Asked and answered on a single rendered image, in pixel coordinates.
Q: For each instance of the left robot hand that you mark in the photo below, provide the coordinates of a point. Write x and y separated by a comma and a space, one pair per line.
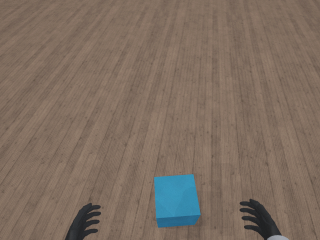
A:
77, 229

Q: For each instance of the right robot hand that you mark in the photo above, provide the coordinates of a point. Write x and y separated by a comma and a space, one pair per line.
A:
266, 225

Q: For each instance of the carton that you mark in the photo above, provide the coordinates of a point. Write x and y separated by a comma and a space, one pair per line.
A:
176, 200

